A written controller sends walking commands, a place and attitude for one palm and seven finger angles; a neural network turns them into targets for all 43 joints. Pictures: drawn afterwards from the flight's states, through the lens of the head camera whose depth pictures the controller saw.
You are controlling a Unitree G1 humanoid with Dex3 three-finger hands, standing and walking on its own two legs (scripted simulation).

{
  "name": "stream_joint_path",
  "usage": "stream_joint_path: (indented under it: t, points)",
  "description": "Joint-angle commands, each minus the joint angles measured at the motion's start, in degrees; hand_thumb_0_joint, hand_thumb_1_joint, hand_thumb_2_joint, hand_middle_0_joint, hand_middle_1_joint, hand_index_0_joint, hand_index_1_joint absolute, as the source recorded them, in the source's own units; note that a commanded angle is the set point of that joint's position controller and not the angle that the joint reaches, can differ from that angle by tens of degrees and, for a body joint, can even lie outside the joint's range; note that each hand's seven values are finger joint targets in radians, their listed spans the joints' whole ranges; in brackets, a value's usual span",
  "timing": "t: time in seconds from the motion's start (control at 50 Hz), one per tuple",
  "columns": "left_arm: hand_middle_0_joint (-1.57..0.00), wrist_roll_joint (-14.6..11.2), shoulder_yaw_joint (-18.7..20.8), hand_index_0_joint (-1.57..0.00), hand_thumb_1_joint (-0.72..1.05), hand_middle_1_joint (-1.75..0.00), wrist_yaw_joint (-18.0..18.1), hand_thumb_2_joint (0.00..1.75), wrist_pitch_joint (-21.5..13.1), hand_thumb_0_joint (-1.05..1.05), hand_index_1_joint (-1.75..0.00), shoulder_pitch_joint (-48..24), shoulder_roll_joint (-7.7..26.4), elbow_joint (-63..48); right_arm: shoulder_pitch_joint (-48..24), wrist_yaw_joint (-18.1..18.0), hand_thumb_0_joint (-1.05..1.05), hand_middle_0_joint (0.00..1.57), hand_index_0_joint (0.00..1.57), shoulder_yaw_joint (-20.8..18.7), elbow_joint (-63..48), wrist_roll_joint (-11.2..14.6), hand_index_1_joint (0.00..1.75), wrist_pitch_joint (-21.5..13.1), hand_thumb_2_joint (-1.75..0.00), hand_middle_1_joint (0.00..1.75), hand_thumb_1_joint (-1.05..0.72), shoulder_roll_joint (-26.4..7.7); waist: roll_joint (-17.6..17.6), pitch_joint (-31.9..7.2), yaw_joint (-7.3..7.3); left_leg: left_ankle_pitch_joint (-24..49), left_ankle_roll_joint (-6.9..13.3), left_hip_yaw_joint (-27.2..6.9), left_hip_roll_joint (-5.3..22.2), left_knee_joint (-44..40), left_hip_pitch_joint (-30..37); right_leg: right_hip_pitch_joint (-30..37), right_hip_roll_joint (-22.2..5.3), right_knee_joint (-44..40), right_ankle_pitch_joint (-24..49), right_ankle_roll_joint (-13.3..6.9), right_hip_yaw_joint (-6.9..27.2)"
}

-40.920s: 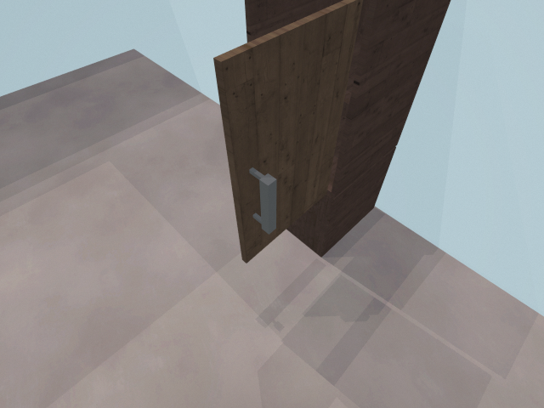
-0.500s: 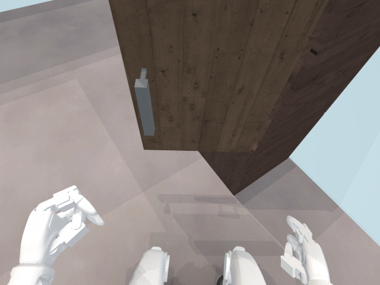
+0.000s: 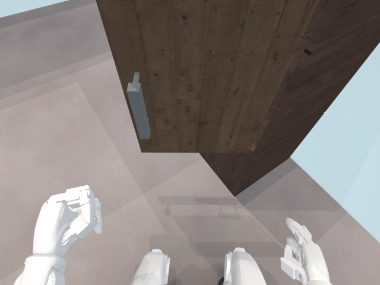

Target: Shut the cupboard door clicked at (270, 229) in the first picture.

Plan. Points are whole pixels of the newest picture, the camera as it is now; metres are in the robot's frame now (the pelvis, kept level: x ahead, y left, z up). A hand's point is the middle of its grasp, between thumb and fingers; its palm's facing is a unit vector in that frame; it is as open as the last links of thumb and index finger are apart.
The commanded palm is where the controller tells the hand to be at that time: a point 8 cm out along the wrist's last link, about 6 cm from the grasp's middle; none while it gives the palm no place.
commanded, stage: raise the hand and make a fist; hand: left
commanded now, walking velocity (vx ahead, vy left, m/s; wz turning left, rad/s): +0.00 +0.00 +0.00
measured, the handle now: (141, 107) +0.50 +0.16 +0.04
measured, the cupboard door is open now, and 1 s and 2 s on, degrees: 56 56 56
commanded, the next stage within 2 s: bring the fist close to the handle in 0.34 s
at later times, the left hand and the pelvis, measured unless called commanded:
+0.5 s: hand (96, 221) +0.23 +0.19 +0.05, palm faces +0.05 -1.00 -0.03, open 3.1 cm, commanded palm +0.21 +0.23 +0.05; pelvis +0.00 +0.00 +0.00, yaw +0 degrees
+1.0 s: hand (128, 174) +0.32 +0.15 +0.05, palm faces +0.01 -1.00 -0.01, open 3.1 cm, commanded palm +0.30 +0.20 +0.05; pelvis -0.01 +0.01 +0.01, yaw +0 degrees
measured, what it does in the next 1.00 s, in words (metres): stands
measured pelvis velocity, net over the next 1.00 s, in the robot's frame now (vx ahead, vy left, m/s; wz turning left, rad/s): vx -0.01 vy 0.01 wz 0.00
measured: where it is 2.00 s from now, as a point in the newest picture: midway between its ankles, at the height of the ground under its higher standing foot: outside the picture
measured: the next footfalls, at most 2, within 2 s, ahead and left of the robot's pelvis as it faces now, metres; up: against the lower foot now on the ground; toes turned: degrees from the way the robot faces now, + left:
none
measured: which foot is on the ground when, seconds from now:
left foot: down 0.00-1.00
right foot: down 0.00-1.00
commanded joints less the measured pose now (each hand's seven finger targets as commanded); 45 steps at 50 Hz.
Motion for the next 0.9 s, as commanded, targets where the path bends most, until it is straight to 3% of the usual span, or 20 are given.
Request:
stream_joint_path:
  t: [0.0, 0.14, 0.24, 0.42, 0.44, 0.46, 0.52, 0.56, 0.62, 0.66, 0.72, 0.76, 0.8, 0.88]
  points:
    - [-1.30, -0.83, 3.67, -1.30, 0.90, -1.50, 0.28, 0.90, -3.78, 0.00, -1.50, -0.19, 5.92, -10.89, -1.39, -0.46, 0.00, 0.20, 0.20, -3.19, -9.20, 0.23, 0.30, -2.54, -0.90, 0.30, -0.90, -7.18, -0.04, -13.64, -0.02, 15.38, 2.32, 2.44, -2.80, -12.94, 3.46, 17.79, 3.60, -10.77, 7.88, -1.99, 0.93]
    - [-1.30, -1.12, 4.06, -1.30, 0.90, -1.50, 0.72, 0.90, -5.13, 0.00, -1.50, -1.20, 6.21, -11.14, -1.60, -0.55, 0.00, 0.20, 0.20, -3.20, -8.98, 0.17, 0.30, -2.46, -0.90, 0.30, -0.90, -7.05, -0.36, -14.04, -0.09, 14.10, 2.46, 2.81, -2.89, -12.21, 2.31, 18.53, 3.25, -11.54, 6.08, -1.81, 2.30]
    - [-1.30, -0.92, 3.07, -1.30, 0.90, -1.50, 0.18, 0.90, -5.37, 0.00, -1.50, -1.47, 5.49, -9.74, -1.45, -0.57, 0.00, 0.20, 0.20, -3.14, -8.91, 0.26, 0.30, -2.29, -0.90, 0.30, -0.90, -7.28, -0.48, -12.39, -0.47, 12.85, 2.44, 2.76, -2.92, -12.50, 2.06, 17.21, 3.28, -11.69, 4.57, -1.85, 1.95]
    - [-1.30, -1.23, 3.91, -1.30, 0.90, -1.50, -0.10, 0.90, -5.09, 0.00, -1.50, -1.20, 6.00, -10.31, -1.44, -0.69, 0.00, 0.20, 0.20, -3.13, -9.26, 0.27, 0.30, -1.96, -0.90, 0.30, -0.90, -7.33, -0.44, -13.35, 0.03, 13.50, 2.42, 2.49, -2.93, -12.95, 2.84, 17.42, 3.50, -10.93, 5.56, -2.01, 1.27]
    - [-1.30, -0.94, 1.33, -1.30, 0.90, -1.50, -0.05, 0.90, -5.24, 0.00, -1.50, -4.24, 4.33, -11.10, -1.56, -0.69, 0.00, 0.20, 0.20, -2.90, -9.30, 0.15, 0.30, -2.17, -0.90, 0.30, -0.90, -7.44, 0.38, -12.71, -1.15, 13.07, 2.57, 2.37, -2.94, -12.61, 3.11, 15.94, 3.49, -10.85, 5.48, -1.88, 1.11]
    - [-1.30, -1.02, 1.34, -1.30, 0.90, -1.50, 0.17, 0.90, -5.36, 0.00, -1.50, -7.29, 4.89, -11.37, -1.18, -0.82, 0.00, 0.20, 0.20, -2.77, -8.83, 0.03, 0.30, -2.27, -0.90, 0.30, -0.90, -7.52, 0.67, -12.43, -1.58, 12.93, 2.65, 2.09, -2.88, -12.21, 2.76, 15.54, 3.63, -10.76, 5.04, -2.04, 1.17]
    - [-1.30, 0.07, 0.56, -1.30, 0.90, -1.50, 0.81, 0.90, -5.20, 0.00, -1.50, -11.23, 4.61, -9.22, -1.07, -0.90, 0.00, 0.20, 0.20, -2.77, -8.17, -0.11, 0.30, -2.49, -0.90, 0.30, -0.90, -7.96, 0.31, -12.33, -1.98, 11.31, 2.51, 1.82, -2.84, -12.19, 2.56, 13.56, 3.54, -10.32, 3.53, -2.03, 0.79]
    - [-1.30, 0.64, -0.37, -1.30, 0.90, -1.50, 1.26, 0.90, -4.52, 0.00, -1.50, -12.32, 4.34, -8.64, -0.89, -0.86, 0.00, 0.20, 0.20, -2.73, -8.21, -0.27, 0.30, -2.45, -0.90, 0.30, -0.90, -8.07, 1.80, -13.41, -1.68, 12.16, 2.54, 1.67, -2.89, -12.68, 3.45, 13.83, 3.64, -9.97, 4.62, -2.31, 0.44]
    - [-1.30, 1.55, -0.39, -1.30, 0.90, -1.50, 2.30, 0.90, -3.27, 0.00, -1.50, -16.70, 4.49, -6.99, -1.03, -0.77, 0.00, 0.20, 0.20, -2.67, -7.76, -0.22, 0.30, -2.04, -0.90, 0.30, -0.90, -8.06, 1.19, -14.77, -1.73, 11.71, 2.52, 1.91, -2.89, -12.89, 3.55, 14.40, 3.35, -10.31, 4.55, -2.06, 0.64]
    - [-1.30, 2.08, 0.43, -1.30, 0.90, -1.50, 3.26, 0.90, -2.34, 0.00, -1.50, -16.87, 5.35, -6.15, -0.89, -0.59, 0.00, 0.20, 0.20, -2.52, -7.98, -0.36, 0.30, -1.56, -0.90, 0.30, -0.90, -8.09, 2.31, -15.89, -0.75, 13.00, 2.41, 1.77, -2.91, -13.95, 4.23, 15.74, 3.48, -10.08, 5.65, -2.42, 0.25]
    - [-1.30, 2.62, -0.13, -1.30, 0.90, -1.50, 4.75, 0.90, -1.63, 0.00, -1.50, -21.16, 4.20, -4.26, -1.00, -0.20, 0.00, 0.20, 0.20, -2.41, -7.38, -0.43, 0.30, -0.89, -0.90, 0.30, -0.90, -7.80, 1.50, -16.52, -1.33, 13.27, 2.40, 2.14, -2.83, -14.08, 4.69, 16.27, 3.26, -10.62, 6.47, -2.07, 0.35]
    - [-1.30, 2.95, 1.12, -1.30, 0.90, -1.50, 5.70, 0.90, -1.66, 0.00, -1.50, -22.44, 5.27, -2.70, -0.63, -0.12, 0.00, 0.20, 0.20, -2.41, -7.01, -0.50, 0.30, -0.53, -0.90, 0.30, -0.90, -7.92, 1.33, -16.72, -0.89, 14.38, 2.27, 1.93, -2.73, -14.61, 4.86, 17.33, 3.39, -10.53, 7.41, -2.37, 0.21]
    - [-1.30, 3.86, -2.38, -1.30, 0.90, -1.50, 6.31, 0.90, -1.74, 0.00, -1.50, -25.48, 2.16, -1.49, -0.72, 0.24, 0.00, 0.20, 0.20, -2.31, -6.76, -0.60, 0.30, -0.26, -0.90, 0.30, -0.90, -7.72, 1.88, -16.47, -1.92, 14.50, 2.19, 2.01, -2.57, -15.00, 6.19, 16.01, 3.26, -10.63, 7.99, -2.21, -0.12]
    - [-1.30, 5.00, -2.78, -1.30, 0.90, -1.50, 7.63, 0.90, -2.11, 0.00, -1.50, -31.32, 2.04, 2.83, -0.04, 0.33, 0.00, 0.20, 0.20, -2.37, -5.55, -0.94, 0.30, 0.21, -0.90, 0.30, -0.90, -8.06, 0.40, -16.53, -2.57, 14.79, 2.24, 1.89, -2.48, -15.04, 6.00, 16.07, 3.08, -10.74, 8.66, -2.20, -0.16]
